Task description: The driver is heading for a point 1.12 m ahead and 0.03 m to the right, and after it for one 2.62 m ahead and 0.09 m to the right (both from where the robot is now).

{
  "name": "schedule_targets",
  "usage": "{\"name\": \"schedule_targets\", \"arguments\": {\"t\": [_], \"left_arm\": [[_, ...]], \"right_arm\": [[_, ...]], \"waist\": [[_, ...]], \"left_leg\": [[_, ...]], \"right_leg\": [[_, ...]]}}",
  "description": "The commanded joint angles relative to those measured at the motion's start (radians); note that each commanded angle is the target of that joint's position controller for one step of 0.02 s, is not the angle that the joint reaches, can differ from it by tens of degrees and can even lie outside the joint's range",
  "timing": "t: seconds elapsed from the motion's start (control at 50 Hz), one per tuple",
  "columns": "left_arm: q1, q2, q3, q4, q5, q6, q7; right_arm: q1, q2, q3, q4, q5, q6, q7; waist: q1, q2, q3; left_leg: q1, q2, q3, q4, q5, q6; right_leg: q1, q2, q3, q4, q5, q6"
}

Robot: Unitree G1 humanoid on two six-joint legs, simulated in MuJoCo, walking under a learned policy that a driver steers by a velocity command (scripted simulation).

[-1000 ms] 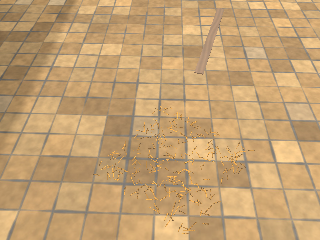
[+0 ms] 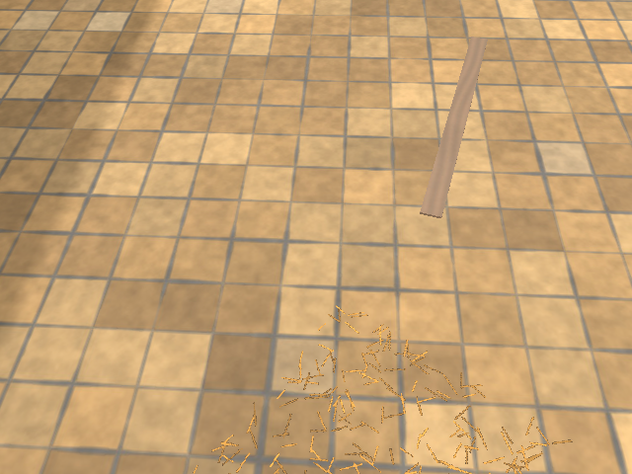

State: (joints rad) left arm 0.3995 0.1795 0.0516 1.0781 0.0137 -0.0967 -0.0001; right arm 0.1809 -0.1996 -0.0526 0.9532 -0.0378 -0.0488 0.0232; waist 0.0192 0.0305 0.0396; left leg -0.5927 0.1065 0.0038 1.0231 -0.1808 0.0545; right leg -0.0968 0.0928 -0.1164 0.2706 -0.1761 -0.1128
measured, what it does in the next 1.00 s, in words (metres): walks ahead: left foot, then right foot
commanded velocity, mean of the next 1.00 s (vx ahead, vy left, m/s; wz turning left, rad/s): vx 0.50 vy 0.00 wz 0.00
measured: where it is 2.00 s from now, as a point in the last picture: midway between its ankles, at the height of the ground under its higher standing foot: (325, 269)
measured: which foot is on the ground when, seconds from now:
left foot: up 0.00-0.26, down 0.28-0.88, up 0.90-1.00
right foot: down 0.00-0.30, up 0.32-0.84, down 0.86-1.00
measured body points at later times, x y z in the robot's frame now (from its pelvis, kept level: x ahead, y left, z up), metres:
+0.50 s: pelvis +0.29 +0.06 +0.00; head +0.31 +0.07 +0.45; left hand +0.34 +0.31 -0.15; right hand +0.30 -0.19 -0.14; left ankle +0.30 +0.12 -0.75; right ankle +0.27 -0.08 -0.66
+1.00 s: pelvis +0.56 +0.00 -0.01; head +0.59 -0.01 +0.44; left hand +0.64 +0.26 -0.14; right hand +0.57 -0.24 -0.16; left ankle +0.47 +0.13 -0.65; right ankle +0.61 -0.06 -0.75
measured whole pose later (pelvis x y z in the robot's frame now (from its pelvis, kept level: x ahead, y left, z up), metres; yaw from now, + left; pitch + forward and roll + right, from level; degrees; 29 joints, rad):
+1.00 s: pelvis +0.56 +0.00 -0.01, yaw +0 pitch +0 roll +0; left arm 0.21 0.21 0.06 0.97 0.02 -0.08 -0.01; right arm 0.32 -0.21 -0.05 1.01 -0.02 -0.07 0.01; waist -0.01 0.03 0.06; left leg -0.37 0.03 0.01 1.15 -0.32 0.08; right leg -0.27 0.05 -0.12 0.44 -0.16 -0.10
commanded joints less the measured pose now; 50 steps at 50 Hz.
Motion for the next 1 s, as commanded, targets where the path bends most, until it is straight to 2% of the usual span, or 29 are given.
{"name": "schedule_targets", "arguments": {"t": [0.02,0.14,0.2,0.24,0.26,0.28,0.3,0.32,0.34,0.36,0.38,0.42,0.44,0.48,0.54,0.64,0.72,0.76,0.8,0.82,0.84,0.86,0.88,0.9,0.92,0.94,0.96,0.98,1.0], "left_arm": [[0.037,0.095,0.006,-0.042,-0.003,-0.016,0.001],[0.147,0.099,0.0,-0.015,0.001,-0.016,0.008],[0.155,0.113,0.003,-0.003,0.011,-0.011,0.017],[0.12,0.132,0.008,-0.006,0.014,-0.009,0.022],[0.106,0.143,0.011,-0.006,0.014,-0.005,0.022],[0.085,0.143,0.01,-0.012,0.009,-0.001,0.021],[0.078,0.111,0.0,-0.044,-0.003,-0.002,0.017],[0.204,0.012,-0.015,-0.056,-0.044,0.0,0.004],[0.128,0.111,0.011,-0.053,-0.018,0.004,0.007],[0.033,0.11,0.014,-0.086,-0.012,0.001,0.004],[-0.012,0.093,0.011,-0.094,-0.007,-0.004,0.002],[0.003,0.062,0.011,-0.087,0.019,0.02,-0.008],[0.013,0.047,0.011,-0.084,0.022,0.032,-0.014],[-0.019,0.043,0.011,-0.098,0.026,0.048,-0.022],[-0.157,0.058,0.011,-0.148,0.024,0.06,-0.029],[-0.35,0.05,-0.002,-0.214,0.01,0.055,-0.033],[-0.448,0.056,-0.007,-0.251,0.007,0.047,-0.03],[-0.464,0.067,-0.004,-0.266,0.008,0.04,-0.029],[-0.408,0.08,0.003,-0.256,0.007,0.031,-0.023],[-0.32,0.094,0.012,-0.229,0.008,0.025,-0.016],[-0.159,0.11,0.025,-0.174,0.014,0.017,-0.008],[0.019,0.168,0.046,-0.127,0.037,0.007,0.003],[0.121,0.281,0.074,-0.119,0.056,0.008,0.005],[0.052,0.259,0.071,-0.123,0.018,0.024,-0.005],[-0.07,0.207,0.056,-0.14,0.0,0.027,-0.009],[-0.133,0.138,0.037,-0.149,-0.001,0.02,-0.014],[-0.157,0.105,0.026,-0.144,0.001,0.013,-0.012],[-0.155,0.076,0.016,-0.129,-0.003,0.007,-0.007],[-0.132,0.07,0.012,-0.116,-0.002,0.0,-0.004]], "right_arm": [[-0.04,-0.032,-0.001,-0.056,0.006,0.007,0.008],[-0.223,-0.024,0.012,-0.116,0.018,-0.002,0.009],[-0.255,-0.039,0.008,-0.139,0.017,-0.012,0.007],[-0.178,-0.057,-0.003,-0.123,0.016,-0.021,-0.001],[-0.068,-0.074,-0.014,-0.088,0.014,-0.027,-0.009],[0.106,-0.098,-0.029,-0.03,0.005,-0.037,-0.018],[0.286,-0.176,-0.052,0.007,-0.022,-0.044,-0.029],[0.322,-0.262,-0.073,0.013,-0.029,-0.039,-0.023],[0.243,-0.217,-0.066,0.003,0.011,-0.024,-0.014],[0.134,-0.158,-0.048,-0.012,0.021,-0.026,-0.011],[0.088,-0.102,-0.033,-0.014,0.019,-0.034,-0.007],[0.084,-0.042,-0.013,0.011,0.022,-0.046,-0.016],[0.112,-0.041,-0.009,0.025,0.022,-0.053,-0.02],[0.162,-0.072,-0.013,0.044,0.027,-0.064,-0.023],[0.214,-0.093,-0.013,0.055,0.028,-0.065,-0.024],[0.299,-0.088,-0.004,0.072,0.027,-0.062,-0.024],[0.362,-0.094,-0.003,0.096,0.019,-0.059,-0.032],[0.364,-0.103,-0.006,0.104,0.013,-0.056,-0.039],[0.331,-0.118,-0.01,0.102,0.01,-0.054,-0.044],[0.317,-0.129,-0.014,0.102,0.009,-0.051,-0.045],[0.295,-0.132,-0.014,0.099,0.013,-0.046,-0.043],[0.287,-0.111,-0.006,0.078,0.023,-0.047,-0.04],[0.386,-0.014,0.013,0.049,0.067,-0.046,-0.027],[0.361,-0.088,-0.01,0.058,0.043,-0.045,-0.026],[0.268,-0.1,-0.017,0.031,0.032,-0.042,-0.025],[0.212,-0.086,-0.013,0.018,0.027,-0.047,-0.021],[0.199,-0.068,-0.013,0.019,0.02,-0.041,-0.018],[0.216,-0.053,-0.011,0.023,0.005,-0.027,-0.013],[0.233,-0.037,-0.01,0.03,-0.001,-0.015,-0.006]], "waist": [[-0.016,-0.067,0.068],[0.043,-0.093,0.073],[0.036,-0.1,0.08],[-0.011,-0.113,0.04],[-0.058,-0.115,-0.016],[-0.132,-0.089,-0.105],[-0.189,-0.012,-0.229],[-0.124,0.22,-0.339],[-0.112,0.059,-0.287],[-0.076,0.03,-0.135],[-0.054,-0.016,-0.063],[0.002,0.007,-0.025],[0.011,0.018,-0.027],[0.021,0.016,-0.012],[0.001,0.02,0.033],[-0.046,0.03,0.059],[-0.076,0.041,0.073],[-0.068,0.042,0.079],[-0.029,0.049,0.051],[0.008,0.055,0.004],[0.077,0.029,-0.077],[0.138,-0.016,-0.186],[0.109,-0.237,-0.328],[0.086,-0.167,-0.326],[0.037,-0.109,-0.157],[0.02,-0.056,-0.066],[-0.011,-0.058,-0.021],[-0.039,-0.078,-0.003],[-0.051,-0.085,-0.008]], "left_leg": [[-0.072,0.017,0.026,-0.128,0.112,-0.026],[-0.051,-0.038,0.084,-0.378,0.197,-0.011],[-0.039,-0.058,0.086,-0.442,0.121,0.023],[0.093,-0.106,0.106,-0.482,0.038,0.059],[0.218,-0.14,0.115,-0.511,0.019,0.079],[0.433,-0.145,0.113,-0.57,0.071,0.105],[0.703,0.055,-0.1,-0.571,0.005,0.157],[0.945,0.34,-0.612,-0.684,-0.041,0.305],[0.864,0.29,-0.645,-0.746,-0.111,0.28],[0.718,0.258,-0.477,-0.766,-0.095,0.242],[0.6,0.212,-0.372,-0.803,0.013,0.212],[0.471,0.131,-0.225,-0.841,0.126,0.155],[0.454,0.122,-0.195,-0.849,0.172,0.152],[0.445,0.106,-0.149,-0.868,0.235,0.155],[0.462,0.088,-0.108,-0.91,0.23,0.152],[0.531,0.062,-0.047,-0.912,0.346,0.13],[0.653,0.091,-0.034,-0.88,0.423,0.139],[0.711,0.117,-0.034,-0.843,0.495,0.14],[0.729,0.123,-0.011,-0.752,0.704,0.123],[0.726,0.116,0.0,-0.65,0.828,0.111],[0.686,0.082,0.03,-0.47,0.842,0.092],[0.498,0.042,0.052,-0.222,0.6,0.074],[0.136,-0.131,0.11,0.189,-0.012,0.022],[0.02,-0.164,-0.037,0.312,-0.314,0.039],[-0.04,-0.097,-0.057,0.316,-0.23,0.046],[-0.023,-0.06,-0.054,0.256,-0.156,0.045],[0.016,-0.032,-0.049,0.194,-0.118,0.042],[0.067,-0.014,-0.045,0.145,-0.1,0.03],[0.098,-0.011,-0.037,0.124,-0.087,0.021]], "right_leg": [[-0.031,-0.27,0.196,-0.179,0.209,-0.097],[0.124,-0.274,0.142,-0.135,0.397,-0.078],[0.22,-0.31,0.139,-0.077,0.516,-0.083],[0.235,-0.316,0.116,0.033,0.761,-0.064],[0.232,-0.306,0.104,0.158,0.861,-0.051],[0.158,-0.27,0.073,0.352,0.812,-0.031],[-0.057,-0.224,0.044,0.642,0.48,-0.013],[-0.421,-0.023,0.024,1.019,-0.309,0.029],[-0.505,-0.063,0.171,1.088,-0.298,0.01],[-0.542,-0.111,0.169,1.057,-0.204,0.006],[-0.515,-0.144,0.166,1.0,-0.142,0.008],[-0.426,-0.18,0.159,0.907,-0.105,0.025],[-0.403,-0.18,0.151,0.884,-0.099,0.034],[-0.432,-0.186,0.13,0.846,-0.074,0.052],[-0.538,-0.21,0.104,0.745,0.032,0.077],[-0.555,-0.189,0.057,0.488,0.167,0.092],[-0.557,-0.16,0.034,0.366,0.165,0.065],[-0.546,-0.149,0.034,0.325,0.11,0.041],[-0.436,-0.109,0.017,0.281,0.033,0.006],[-0.325,-0.075,0.004,0.26,0.003,-0.013],[-0.138,-0.047,-0.01,0.193,0.047,-0.036],[0.131,-0.171,0.122,0.189,0.019,-0.08],[0.426,-0.485,0.61,0.114,-0.085,-0.212],[0.38,-0.504,0.795,-0.001,-0.101,-0.227],[0.23,-0.468,0.622,-0.013,-0.154,-0.19],[0.09,-0.423,0.508,-0.058,-0.099,-0.158],[0.004,-0.372,0.418,-0.088,-0.048,-0.118],[-0.063,-0.333,0.348,-0.109,0.012,-0.091],[-0.085,-0.315,0.306,-0.119,0.058,-0.084]]}}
